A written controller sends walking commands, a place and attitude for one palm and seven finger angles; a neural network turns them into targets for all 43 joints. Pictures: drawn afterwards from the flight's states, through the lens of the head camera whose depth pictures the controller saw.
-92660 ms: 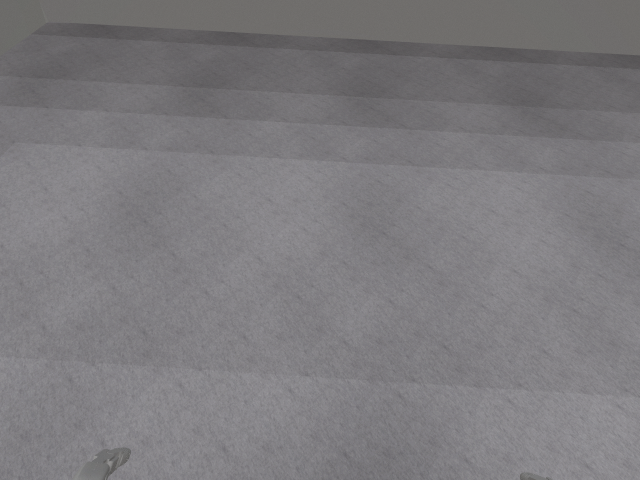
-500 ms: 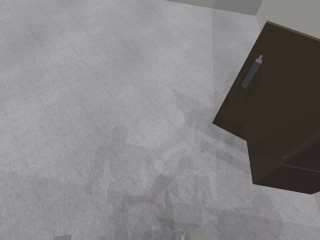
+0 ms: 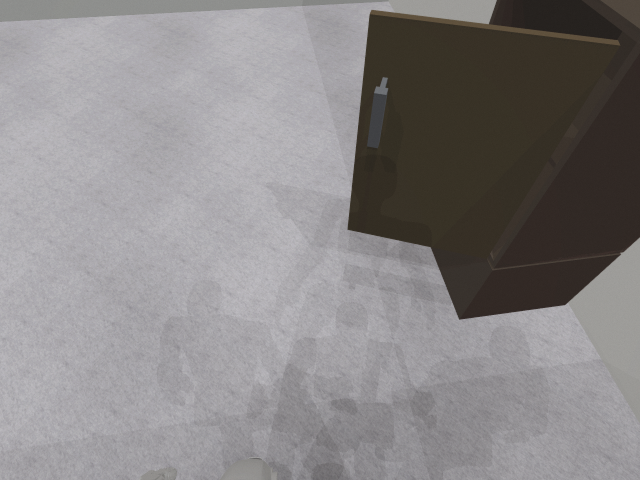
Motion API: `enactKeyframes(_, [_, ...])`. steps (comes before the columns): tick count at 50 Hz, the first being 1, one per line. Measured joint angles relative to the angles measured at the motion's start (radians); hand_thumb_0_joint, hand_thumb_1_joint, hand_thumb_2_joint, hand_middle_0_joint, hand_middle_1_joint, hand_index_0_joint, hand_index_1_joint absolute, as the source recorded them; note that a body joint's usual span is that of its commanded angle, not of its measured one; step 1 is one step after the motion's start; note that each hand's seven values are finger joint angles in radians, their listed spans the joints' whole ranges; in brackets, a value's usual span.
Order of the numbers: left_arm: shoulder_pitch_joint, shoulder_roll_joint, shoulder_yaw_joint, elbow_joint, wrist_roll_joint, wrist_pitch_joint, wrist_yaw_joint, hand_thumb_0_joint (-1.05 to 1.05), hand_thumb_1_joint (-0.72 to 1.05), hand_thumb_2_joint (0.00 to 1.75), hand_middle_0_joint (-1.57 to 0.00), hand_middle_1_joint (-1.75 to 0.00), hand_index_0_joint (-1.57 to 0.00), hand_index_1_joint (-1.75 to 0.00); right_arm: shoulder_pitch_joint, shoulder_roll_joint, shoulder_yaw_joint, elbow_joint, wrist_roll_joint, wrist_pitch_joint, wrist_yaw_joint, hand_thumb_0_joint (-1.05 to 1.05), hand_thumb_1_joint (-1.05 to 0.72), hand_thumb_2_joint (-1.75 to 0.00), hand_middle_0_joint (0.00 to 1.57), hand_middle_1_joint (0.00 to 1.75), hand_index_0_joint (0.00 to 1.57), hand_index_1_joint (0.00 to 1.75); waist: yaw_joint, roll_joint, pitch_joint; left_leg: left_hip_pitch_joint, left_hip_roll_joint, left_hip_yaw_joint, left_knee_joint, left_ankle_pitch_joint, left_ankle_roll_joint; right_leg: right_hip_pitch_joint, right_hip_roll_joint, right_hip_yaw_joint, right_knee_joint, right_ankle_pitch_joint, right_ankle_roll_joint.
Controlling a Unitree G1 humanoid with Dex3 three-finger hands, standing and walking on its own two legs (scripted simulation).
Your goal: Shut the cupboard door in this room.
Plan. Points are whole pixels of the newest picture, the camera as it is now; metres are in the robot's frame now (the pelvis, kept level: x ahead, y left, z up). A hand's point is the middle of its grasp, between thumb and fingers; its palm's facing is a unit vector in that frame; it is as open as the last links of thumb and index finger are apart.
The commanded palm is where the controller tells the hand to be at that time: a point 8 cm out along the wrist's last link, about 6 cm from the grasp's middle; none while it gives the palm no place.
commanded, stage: turn to face it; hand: left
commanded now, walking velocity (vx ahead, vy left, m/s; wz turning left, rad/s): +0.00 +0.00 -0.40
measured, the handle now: (378, 112) +0.76 -0.08 +0.01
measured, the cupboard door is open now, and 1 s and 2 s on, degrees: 67 67 67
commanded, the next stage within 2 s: take the last steps up to it in 0.32 s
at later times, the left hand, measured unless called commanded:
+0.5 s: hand out of the picture +0.13 +0.20 -0.16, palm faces -0.22 -0.95 -0.24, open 7.4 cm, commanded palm none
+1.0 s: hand (224, 451) +0.18 +0.16 -0.19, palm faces -0.30 -0.95 -0.12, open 7.4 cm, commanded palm none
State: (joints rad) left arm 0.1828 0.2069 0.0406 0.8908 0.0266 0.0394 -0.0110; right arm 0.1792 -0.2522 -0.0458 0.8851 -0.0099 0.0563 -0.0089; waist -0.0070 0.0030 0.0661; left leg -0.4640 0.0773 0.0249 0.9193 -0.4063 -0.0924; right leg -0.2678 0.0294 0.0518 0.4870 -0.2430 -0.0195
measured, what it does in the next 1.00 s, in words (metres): walks ahead, turning right: left foot, then right foot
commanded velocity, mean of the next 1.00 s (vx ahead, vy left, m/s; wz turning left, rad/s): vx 0.18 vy -0.08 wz -0.21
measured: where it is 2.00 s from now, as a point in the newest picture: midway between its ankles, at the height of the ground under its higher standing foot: (391, 459)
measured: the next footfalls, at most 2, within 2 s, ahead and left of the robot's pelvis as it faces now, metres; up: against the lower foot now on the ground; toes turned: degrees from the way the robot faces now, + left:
left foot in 0.10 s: +0.06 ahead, +0.14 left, +0.00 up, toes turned +0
right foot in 0.52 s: +0.00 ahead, -0.11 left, +0.00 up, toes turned -15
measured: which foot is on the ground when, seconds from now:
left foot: up 0.00-0.08, down 0.10-0.52, up 0.54-0.84, down 0.86-1.00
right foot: down 0.00-0.10, up 0.12-0.50, down 0.52-0.88, up 0.90-1.00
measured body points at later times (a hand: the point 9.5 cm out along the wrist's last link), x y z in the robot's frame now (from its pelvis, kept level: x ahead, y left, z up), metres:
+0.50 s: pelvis +0.01 +0.01 -0.01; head +0.04 +0.00 +0.44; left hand +0.14 +0.25 -0.15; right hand -0.02 -0.23 -0.16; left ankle +0.02 +0.14 -0.74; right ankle -0.04 -0.10 -0.73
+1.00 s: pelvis +0.12 -0.02 +0.00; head +0.15 +0.01 +0.45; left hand +0.20 +0.21 -0.18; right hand +0.08 -0.27 -0.13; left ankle +0.15 +0.08 -0.74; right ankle +0.01 -0.11 -0.66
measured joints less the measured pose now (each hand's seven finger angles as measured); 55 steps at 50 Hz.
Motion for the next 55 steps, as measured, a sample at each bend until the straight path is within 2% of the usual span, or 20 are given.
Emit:
enactKeyframes(3, [0.012,0.006,0.006,0.008,0.002,0.005,-0.001,0.0,0.9,0.9,-0.21,-0.3,-0.2,-0.3,-0.012,0.01,0.004,-0.007,0.005,-0.009,-0.003,0.01,-0.91,-0.9,0.2,0.29,0.2,0.3,0.013,-0.017,-0.008,0.062,-0.023,0.002,-0.146,0.008,0.01,-0.014,0.008,0.029,0.02,-0.009,0.014])
enactKeyframes(5, [0.021,0.013,0.01,0.015,-0.002,0.013,0.0,0.0,0.9,0.9,-0.21,-0.3,-0.2,-0.3,-0.007,0.014,0.011,-0.016,0.007,-0.026,-0.005,0.01,-0.91,-0.9,0.2,0.29,0.2,0.3,0.014,-0.022,-0.018,0.135,-0.032,0.006,-0.313,0.094,0.02,-0.034,0.019,0.045,0.058,-0.028,0.03])
enactKeyframes(7, [0.021,0.032,0.019,0.023,-0.009,0.024,0.001,0.0,0.9,0.9,-0.2,-0.3,-0.2,-0.3,-0.005,0.03,0.021,-0.015,0.0,-0.04,-0.009,0.01,-0.91,-0.9,0.2,0.29,0.2,0.3,0.016,-0.052,-0.019,0.145,-0.042,0.031,-0.329,0.113,0.084,-0.077,0.015,0.055,0.167,-0.125,0.029])
enactKeyframes(9, [0.02,0.047,0.026,0.029,-0.006,0.034,0.001,0.0,0.9,0.9,-0.2,-0.3,-0.2,-0.3,0.004,0.044,0.036,-0.02,-0.009,-0.042,-0.01,0.01,-0.91,-0.89,0.2,0.29,0.2,0.3,0.018,-0.064,-0.013,0.161,-0.032,0.054,-0.329,0.101,0.109,-0.13,0.017,0.029,0.34,-0.225,0.037])
enactKeyframes(12, [0.014,0.06,0.037,0.035,-0.002,0.04,-0.008,0.0,0.91,0.9,-0.2,-0.3,-0.2,-0.3,0.026,0.059,0.047,-0.017,-0.016,-0.044,-0.019,0.01,-0.91,-0.89,0.2,0.3,0.2,0.3,0.016,-0.059,-0.008,0.196,-0.017,0.074,-0.385,0.121,0.112,-0.188,0.006,-0.009,0.543,-0.224,0.054])
enactKeyframes(15, [0.008,0.064,0.041,0.036,-0.003,0.038,-0.012,0.0,0.91,0.9,-0.2,-0.3,-0.2,-0.3,0.043,0.066,0.05,-0.003,-0.016,-0.045,-0.024,0.01,-0.91,-0.89,0.21,0.3,0.2,0.3,0.015,-0.046,-0.002,0.219,-0.006,0.095,-0.432,0.145,0.113,-0.199,-0.018,-0.029,0.594,-0.195,0.067])
enactKeyframes(19, [0.002,0.056,0.036,0.043,-0.004,0.041,-0.011,0.0,0.91,0.9,-0.2,-0.3,-0.2,-0.3,0.061,0.069,0.042,0.024,-0.016,-0.045,-0.022,0.01,-0.91,-0.89,0.21,0.3,0.2,0.3,0.006,-0.022,0.001,0.232,0.011,0.123,-0.446,0.147,0.107,-0.153,-0.045,-0.053,0.481,-0.197,0.071])
enactKeyframes(22, [-0.007,0.041,0.026,0.05,-0.004,0.038,-0.01,0.0,0.91,0.9,-0.2,-0.3,-0.2,-0.3,0.074,0.063,0.032,0.047,-0.016,-0.041,-0.017,0.01,-0.91,-0.89,0.21,0.3,0.2,0.3,-0.008,-0.001,0.001,0.231,0.025,0.143,-0.422,0.132,0.097,-0.088,-0.05,-0.077,0.327,-0.199,0.061])
enactKeyframes(25, [-0.007,0.026,0.016,0.05,-0.004,0.024,-0.015,0.0,0.91,0.9,-0.2,-0.3,-0.2,-0.3,0.1,0.05,0.022,0.071,-0.011,-0.034,-0.011,0.01,-0.91,-0.89,0.21,0.3,0.2,0.3,-0.018,0.015,-0.012,0.216,0.038,0.159,-0.359,0.095,0.077,0.015,-0.043,-0.099,0.103,-0.101,0.041])
enactKeyframes(26, [-0.001,0.024,0.015,0.049,-0.001,0.015,-0.017,0.0,0.91,0.9,-0.2,-0.3,-0.2,-0.3,0.111,0.045,0.018,0.079,-0.007,-0.029,-0.008,0.01,-0.91,-0.89,0.21,0.3,0.2,0.3,-0.016,0.014,-0.026,0.2,0.041,0.166,-0.317,0.065,0.071,0.04,-0.042,-0.089,0.041,-0.103,0.021])
enactKeyframes(29, [0.009,-0.017,0.004,0.061,0.002,-0.001,-0.012,0.0,0.91,0.9,-0.2,-0.3,-0.2,-0.3,0.117,0.013,0.003,0.116,-0.008,0.002,-0.003,0.01,-0.91,-0.89,0.21,0.3,0.2,0.3,-0.021,0.064,-0.038,0.105,0.029,0.077,-0.063,-0.097,0.067,0.053,-0.013,-0.102,0.047,-0.094,-0.009])
enactKeyframes(33, [0.056,-0.037,0.001,0.074,0.0,-0.025,0.0,0.0,0.91,0.9,-0.2,-0.3,-0.2,-0.3,0.11,0.007,-0.005,0.126,-0.016,-0.002,0.01,0.01,-0.91,-0.89,0.2,0.29,0.2,0.3,-0.017,0.041,-0.053,-0.003,0.006,0.058,0.12,-0.029,0.056,0.113,-0.011,-0.09,-0.044,-0.054,-0.021])
enactKeyframes(36, [0.083,-0.037,-0.002,0.1,0.0,-0.036,0.001,0.0,0.9,0.9,-0.2,-0.3,-0.2,-0.3,0.098,0.013,-0.009,0.108,-0.018,-0.018,0.018,0.01,-0.91,-0.89,0.2,0.29,0.2,0.3,-0.023,0.021,-0.056,-0.033,0.015,0.058,0.076,0.038,0.045,0.148,-0.004,-0.089,-0.094,-0.043,-0.022])
enactKeyframes(41, [0.113,-0.031,0.0,0.139,0.005,-0.043,-0.005,0.0,0.9,0.9,-0.2,-0.3,-0.2,-0.3,0.072,0.03,-0.007,0.088,-0.017,-0.042,0.017,0.01,-0.91,-0.9,0.2,0.29,0.2,0.3,-0.009,-0.012,-0.053,0.019,0.016,0.062,-0.155,0.06,0.048,0.183,0.013,-0.084,-0.101,-0.078,-0.017])
enactKeyframes(43, [0.128,-0.024,0.004,0.152,0.002,-0.04,-0.008,0.0,0.9,0.9,-0.2,-0.3,-0.2,-0.3,0.07,0.035,0.0,0.08,-0.018,-0.064,0.013,0.01,-0.91,-0.9,0.2,0.29,0.2,0.3,-0.003,-0.026,-0.053,0.085,0.006,0.073,-0.295,0.112,0.051,0.18,0.013,-0.077,-0.047,-0.126,-0.008])
enactKeyframes(44, [0.134,-0.018,0.007,0.159,-0.002,-0.037,-0.01,0.0,0.9,0.9,-0.2,-0.3,-0.2,-0.3,0.067,0.04,0.003,0.079,-0.022,-0.079,0.01,0.01,-0.91,-0.9,0.2,0.29,0.2,0.3,-0.004,-0.041,-0.053,0.101,-0.002,0.084,-0.319,0.153,0.08,0.156,0.007,-0.067,0.022,-0.163,-0.012])
enactKeyframes(46, [0.136,-0.006,0.01,0.172,-0.003,-0.022,-0.014,0.0,0.9,0.9,-0.2,-0.3,-0.2,-0.3,0.065,0.054,0.015,0.072,-0.029,-0.099,0.001,0.01,-0.91,-0.9,0.2,0.29,0.2,0.3,-0.006,-0.066,-0.049,0.115,-0.004,0.11,-0.289,0.123,0.113,0.059,0.002,-0.051,0.274,-0.234,-0.022])
enactKeyframes(49, [0.116,0.012,0.016,0.179,0.009,-0.007,-0.024,0.0,0.91,0.9,-0.2,-0.3,-0.2,-0.3,0.095,0.072,0.028,0.066,-0.029,-0.108,-0.013,0.01,-0.91,-0.89,0.2,0.29,0.2,0.3,-0.017,-0.071,-0.05,0.18,0.004,0.128,-0.343,0.101,0.11,-0.093,-0.012,-0.063,0.572,-0.179,-0.016])
enactKeyframes(52, [0.075,0.026,0.025,0.157,0.011,-0.007,-0.032,0.0,0.91,0.9,-0.2,-0.3,-0.2,-0.3,0.136,0.087,0.035,0.089,-0.026,-0.113,-0.02,0.01,-0.91,-0.89,0.2,0.29,0.2,0.3,-0.017,-0.061,-0.037,0.258,0.012,0.133,-0.441,0.127,0.098,-0.202,-0.045,-0.068,0.639,-0.088,0.003])
enactKeyframes(55, [0.035,0.034,0.028,0.129,0.007,-0.011,-0.033,0.0,0.91,0.9,-0.2,-0.3,-0.2,-0.3,0.175,0.099,0.037,0.119,-0.023,-0.11,-0.018,0.01,-0.91,-0.89,0.2,0.3,0.2,0.3,-0.017,-0.048,-0.023,0.328,0.024,0.142,-0.52,0.14,0.086,-0.268,-0.08,-0.066,0.574,-0.023,0.019])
